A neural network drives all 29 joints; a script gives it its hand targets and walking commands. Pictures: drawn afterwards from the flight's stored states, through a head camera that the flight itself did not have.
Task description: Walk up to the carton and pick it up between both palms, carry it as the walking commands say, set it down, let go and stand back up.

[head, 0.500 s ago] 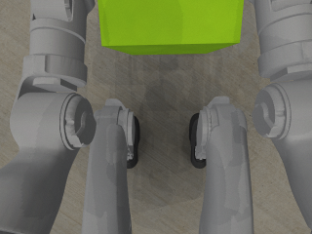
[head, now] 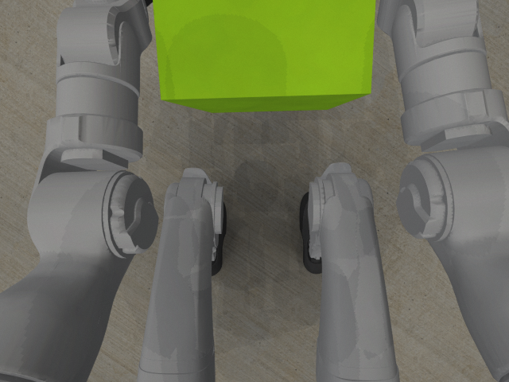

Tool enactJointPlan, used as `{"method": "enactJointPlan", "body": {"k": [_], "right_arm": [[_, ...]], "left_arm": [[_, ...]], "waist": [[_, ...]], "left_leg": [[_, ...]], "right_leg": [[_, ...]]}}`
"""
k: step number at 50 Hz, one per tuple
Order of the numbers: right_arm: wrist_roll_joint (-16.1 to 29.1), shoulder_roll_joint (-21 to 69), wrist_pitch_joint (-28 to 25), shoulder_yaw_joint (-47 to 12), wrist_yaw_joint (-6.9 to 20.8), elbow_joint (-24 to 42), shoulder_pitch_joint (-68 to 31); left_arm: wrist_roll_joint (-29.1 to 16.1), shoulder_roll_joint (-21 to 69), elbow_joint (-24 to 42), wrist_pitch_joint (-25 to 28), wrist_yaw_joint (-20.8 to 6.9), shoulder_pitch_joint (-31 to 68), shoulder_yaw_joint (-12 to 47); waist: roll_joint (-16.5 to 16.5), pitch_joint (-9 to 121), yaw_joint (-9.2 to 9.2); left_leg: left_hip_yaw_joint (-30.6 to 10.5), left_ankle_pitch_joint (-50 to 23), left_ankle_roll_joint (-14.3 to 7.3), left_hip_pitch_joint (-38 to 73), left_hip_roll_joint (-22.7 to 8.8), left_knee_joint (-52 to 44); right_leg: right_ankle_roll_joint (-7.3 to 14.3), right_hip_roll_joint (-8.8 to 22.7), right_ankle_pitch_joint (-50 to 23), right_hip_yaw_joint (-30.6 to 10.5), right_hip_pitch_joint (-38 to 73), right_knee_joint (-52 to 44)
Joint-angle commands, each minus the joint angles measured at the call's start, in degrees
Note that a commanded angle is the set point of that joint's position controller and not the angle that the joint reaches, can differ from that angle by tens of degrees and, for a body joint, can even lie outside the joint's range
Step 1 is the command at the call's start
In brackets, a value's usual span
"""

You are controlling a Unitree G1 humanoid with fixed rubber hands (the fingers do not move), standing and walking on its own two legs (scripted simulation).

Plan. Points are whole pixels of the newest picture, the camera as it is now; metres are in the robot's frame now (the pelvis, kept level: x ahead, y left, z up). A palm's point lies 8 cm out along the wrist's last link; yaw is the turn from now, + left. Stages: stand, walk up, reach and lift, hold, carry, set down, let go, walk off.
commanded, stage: reach and lift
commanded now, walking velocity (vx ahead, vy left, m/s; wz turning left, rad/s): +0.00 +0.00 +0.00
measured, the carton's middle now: (265, 20) +0.55 -0.01 -0.12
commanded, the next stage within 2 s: none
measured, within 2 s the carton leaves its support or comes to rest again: neither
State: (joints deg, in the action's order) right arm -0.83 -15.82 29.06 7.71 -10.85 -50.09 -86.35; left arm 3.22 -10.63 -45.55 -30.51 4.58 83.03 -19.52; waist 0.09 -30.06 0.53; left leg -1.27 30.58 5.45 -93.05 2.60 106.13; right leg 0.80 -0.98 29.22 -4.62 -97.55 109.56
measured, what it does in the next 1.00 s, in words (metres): rises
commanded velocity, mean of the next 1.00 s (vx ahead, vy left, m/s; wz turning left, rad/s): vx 0.00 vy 0.00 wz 0.00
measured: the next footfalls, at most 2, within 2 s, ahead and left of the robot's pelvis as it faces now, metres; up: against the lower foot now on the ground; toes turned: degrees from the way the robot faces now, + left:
none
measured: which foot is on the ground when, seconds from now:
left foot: down 0.00-1.00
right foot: down 0.00-1.00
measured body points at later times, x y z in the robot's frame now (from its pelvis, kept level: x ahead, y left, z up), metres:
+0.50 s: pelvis -0.01 +0.00 +0.05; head +0.27 -0.04 +0.39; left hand +0.54 +0.13 +0.02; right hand +0.55 -0.16 +0.00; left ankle +0.15 +0.16 -0.44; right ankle +0.15 -0.11 -0.44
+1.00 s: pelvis -0.01 +0.00 +0.11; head +0.24 -0.04 +0.47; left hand +0.51 +0.14 +0.09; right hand +0.52 -0.15 +0.08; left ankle +0.15 +0.16 -0.44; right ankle +0.15 -0.11 -0.44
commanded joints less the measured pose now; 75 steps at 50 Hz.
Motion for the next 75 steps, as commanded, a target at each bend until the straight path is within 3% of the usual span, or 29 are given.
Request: {"method": "enactJointPlan", "body": {"k": [1, 7, 11, 18, 20, 24, 27, 28, 30, 32, 34, 35, 36, 40, 41, 47, 50, 51, 53, 55, 57, 59, 60, 64, 65, 67, 73, 74, 75], "right_arm": [[15.16, 74.9, -3.13, -20.44, 22.43, 19.67, -47.23], [16.09, 74.41, -3.27, -23.68, 21.86, 25.46, -50.33], [15.24, 78.47, -2.83, -21.38, 22.23, 18.98, -45.98], [16.06, 78.99, -2.44, -20.45, 22.87, 19.49, -43.47], [15.74, 76.39, -2.63, -20.58, 22.97, 19.76, -46.82], [16.78, 82.04, -2.09, -23.5, 22.37, 22.74, -43.2], [16.01, 77.58, -2.89, -21.53, 22.41, 21.42, -46.84], [16.96, 80.01, -2.52, -24.16, 22.41, 21.78, -45.51], [16.51, 80.6, -2.1, -22.7, 22.59, 20.49, -45.66], [18.37, 82.29, -1.99, -26.33, 21.9, 26.84, -45.9], [15.73, 79.89, -2.72, -22.64, 21.87, 19.94, -43.15], [16.22, 80.85, -2.66, -23.14, 22.51, 19.02, -44.0], [15.47, 80.23, -2.65, -22.73, 22.52, 20.25, -43.01], [15.98, 80.31, -2.61, -22.65, 22.31, 20.16, -43.95], [15.49, 81.63, -2.75, -23.52, 22.52, 23.37, -43.22], [16.7, 84.32, -2.55, -26.33, 23.08, 23.44, -38.54], [14.43, 82.44, -3.29, -22.66, 23.48, 18.54, -37.47], [16.29, 84.4, -3.81, -24.0, 23.77, 19.0, -37.34], [13.29, 84.09, -3.46, -22.84, 23.46, 17.85, -34.23], [12.46, 83.15, -3.34, -21.08, 23.63, 17.3, -34.37], [15.83, 84.51, -3.5, -24.47, 24.0, 22.97, -37.13], [13.82, 80.56, -3.34, -22.3, 23.67, 20.13, -35.65], [15.28, 84.22, -2.91, -25.51, 23.65, 25.23, -37.07], [15.12, 84.14, -2.71, -25.99, 23.88, 23.94, -34.23], [15.78, 84.68, -3.57, -26.39, 23.95, 26.1, -34.33], [14.49, 84.69, -3.67, -23.45, 24.58, 20.65, -34.28], [7.94, 88.89, -3.09, -15.59, 25.25, 8.48, -22.56], [6.85, 86.64, -3.6, -14.57, 25.04, 10.94, -24.05], [9.06, 88.5, -4.39, -19.09, 25.24, 16.46, -28.34]], "left_arm": [[-13.04, 68.71, 22.24, 4.46, -12.54, 47.7, 19.76], [-13.78, 70.9, 21.02, 3.81, -12.54, 45.4, 20.09], [-11.02, 68.9, 18.55, 4.14, -12.84, 42.88, 16.16], [-11.87, 70.14, 22.16, 3.79, -13.45, 44.12, 18.66], [-10.21, 70.17, 14.5, 2.68, -13.46, 39.28, 16.3], [-11.57, 69.2, 25.01, 3.79, -13.45, 41.81, 19.78], [-11.72, 71.65, 19.24, 3.11, -13.88, 40.78, 19.27], [-11.08, 70.33, 19.29, 3.46, -13.97, 38.84, 18.17], [-11.8, 68.42, 22.7, 3.3, -13.81, 43.7, 19.09], [-12.89, 68.56, 25.78, 3.41, -14.21, 41.38, 20.31], [-10.74, 70.79, 14.91, 3.29, -14.99, 35.84, 17.4], [-9.4, 70.73, 14.8, 3.59, -14.98, 35.84, 16.22], [-11.38, 72.66, 18.93, 3.81, -15.29, 37.52, 18.36], [-10.91, 69.39, 18.17, 3.71, -15.38, 38.73, 17.47], [-11.63, 73.12, 22.01, 3.32, -15.17, 38.61, 21.07], [-12.29, 74.13, 23.84, 3.81, -15.04, 34.28, 22.58], [-9.07, 74.6, 14.06, 3.7, -16.03, 28.73, 18.22], [-9.56, 72.92, 19.55, 4.88, -15.94, 31.46, 19.13], [-10.19, 74.93, 20.35, 4.72, -16.24, 31.52, 20.17], [-9.32, 75.93, 17.81, 4.47, -16.29, 30.83, 19.34], [-13.04, 75.53, 32.1, 4.62, -15.44, 39.65, 27.0], [-12.65, 74.31, 24.79, 3.76, -15.37, 35.46, 23.74], [-12.36, 77.06, 24.01, 3.0, -15.32, 32.6, 24.67], [-13.25, 76.99, 29.02, 3.49, -15.56, 33.99, 26.94], [-11.62, 77.69, 23.37, 3.37, -15.86, 28.63, 24.32], [-10.92, 78.99, 20.71, 3.45, -16.01, 30.88, 23.95], [-4.03, 76.33, 13.4, 5.0, -17.27, 22.93, 13.35], [-2.83, 77.43, 9.94, 4.31, -17.53, 20.07, 13.32], [-4.22, 77.16, 12.34, 5.28, -18.28, 19.66, 14.85]], "waist": [[-7.1, 141.66, 8.79], [-8.92, 145.22, 9.52], [-10.51, 138.99, 11.47], [-6.04, 141.52, 11.83], [-8.83, 137.1, 11.97], [-7.48, 147.95, 13.26], [-6.46, 139.28, 11.1], [-8.82, 140.35, 14.17], [-8.39, 139.33, 12.41], [-9.99, 148.17, 14.49], [-6.94, 132.47, 12.39], [-7.97, 131.96, 14.27], [-6.58, 136.63, 11.47], [-7.18, 133.19, 12.42], [-5.76, 139.96, 10.43], [-6.89, 141.77, 12.71], [-5.74, 127.49, 13.03], [-6.11, 131.47, 14.64], [-6.9, 131.22, 10.35], [-4.67, 129.0, 11.36], [-1.73, 143.49, 10.28], [-3.86, 134.06, 8.53], [-5.03, 138.29, 11.29], [-3.29, 140.1, 10.01], [-3.22, 136.09, 12.6], [-2.63, 129.5, 10.51], [-5.92, 108.16, 12.95], [-6.04, 107.0, 11.41], [-8.06, 112.89, 13.39]], "left_leg": [[7.55, -17.08, -4.59, 32.1, 7.45, -16.42], [7.1, -18.05, -5.04, 36.57, 7.64, -17.68], [7.08, -16.63, -5.31, 34.16, 7.38, -20.2], [7.4, -16.06, -5.52, 41.31, 7.52, -23.89], [6.05, -13.3, -5.56, 39.01, 6.96, -25.15], [6.57, -19.69, -5.62, 45.2, 7.78, -25.68], [5.73, -13.7, -5.36, 41.39, 6.89, -28.17], [6.54, -15.05, -5.62, 41.76, 7.23, -27.92], [5.48, -14.2, -5.38, 43.45, 6.81, -29.22], [6.75, -18.63, -5.81, 44.99, 7.37, -28.69], [6.24, -12.91, -5.26, 38.99, 6.88, -30.21], [6.38, -11.98, -5.92, 40.49, 6.77, -31.36], [5.94, -13.11, -5.14, 41.68, 7.19, -31.18], [5.99, -12.45, -5.43, 42.8, 6.48, -33.05], [5.38, -13.66, -5.16, 50.11, 6.64, -34.79], [5.01, -20.36, -4.94, 55.73, 6.66, -37.09], [4.24, -13.31, -5.33, 49.56, 5.95, -38.92], [3.92, -15.12, -5.52, 51.93, 5.56, -39.43], [3.47, -16.96, -5.24, 53.75, 5.84, -39.92], [4.23, -13.48, -5.31, 52.68, 5.94, -41.59], [3.23, -19.16, -4.62, 63.95, 6.01, -42.68], [3.09, -16.3, -4.57, 58.45, 5.79, -42.58], [3.3, -16.04, -5.06, 64.49, 5.67, -44.98], [2.26, -20.57, -4.51, 67.65, 5.73, -46.26], [2.79, -19.61, -4.72, 65.6, 5.97, -46.51], [2.84, -15.12, -4.46, 64.49, 5.28, -48.25], [3.43, -8.59, -6.23, 58.77, 4.68, -52.5], [2.64, -9.3, -6.42, 58.13, 4.33, -52.67], [3.5, -12.3, -6.75, 58.45, 4.61, -51.59]], "right_leg": [[-2.58, -7.5, -19.91, 4.25, 58.23, -20.28], [-2.53, -7.69, -18.92, 3.94, 61.03, -23.21], [-3.08, -7.6, -16.61, 3.97, 60.54, -25.53], [-2.37, -7.32, -14.9, 3.18, 61.9, -28.88], [-2.7, -7.4, -12.29, 4.31, 58.3, -28.7], [-3.16, -7.5, -18.83, 2.26, 67.55, -30.74], [-2.59, -6.99, -12.49, 2.55, 64.35, -32.71], [-3.22, -6.78, -13.81, 1.96, 67.89, -33.33], [-3.05, -6.78, -12.65, 2.19, 66.33, -34.03], [-3.78, -7.05, -16.73, 0.77, 74.71, -34.89], [-3.17, -5.87, -10.74, 0.48, 68.28, -36.84], [-3.26, -5.58, -9.32, -0.01, 67.83, -37.67], [-2.49, -5.65, -10.75, 0.18, 69.79, -38.49], [-3.19, -6.06, -9.73, 0.6, 70.57, -39.32], [-2.64, -6.27, -11.58, 1.91, 72.91, -39.84], [-3.13, -6.88, -17.31, 1.92, 75.71, -41.77], [-2.37, -5.72, -10.05, 0.59, 69.07, -44.23], [-2.82, -5.65, -11.1, 0.28, 71.41, -44.73], [-2.47, -5.97, -13.39, 1.19, 72.31, -45.26], [-1.92, -5.98, -9.62, 0.41, 71.95, -46.13], [-1.98, -6.77, -15.67, 0.98, 76.63, -45.95], [-1.82, -6.59, -12.42, 1.35, 75.36, -46.43], [-2.33, -6.49, -12.49, 1.39, 78.95, -47.85], [-1.85, -6.42, -16.24, 0.76, 81.88, -50.11], [-2.03, -5.95, -14.78, -0.02, 82.58, -50.93], [-1.83, -5.73, -10.64, 0.71, 78.5, -52.58], [-2.25, -4.4, -1.91, -0.55, 76.1, -59.06], [-2.25, -4.83, -3.8, -0.38, 75.34, -58.42], [-2.77, -4.78, -5.63, -0.97, 79.63, -59.15]]}}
